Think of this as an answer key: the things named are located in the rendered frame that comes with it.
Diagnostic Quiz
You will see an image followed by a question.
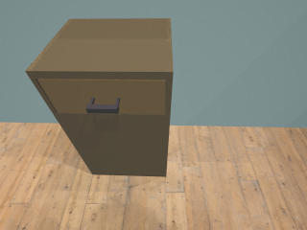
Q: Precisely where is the drawer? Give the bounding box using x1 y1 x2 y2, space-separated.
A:
37 79 166 115

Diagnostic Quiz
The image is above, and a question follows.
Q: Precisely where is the cabinet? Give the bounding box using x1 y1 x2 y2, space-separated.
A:
25 18 174 177

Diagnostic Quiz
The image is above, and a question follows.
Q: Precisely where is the handle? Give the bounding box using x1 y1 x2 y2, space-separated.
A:
85 97 120 114

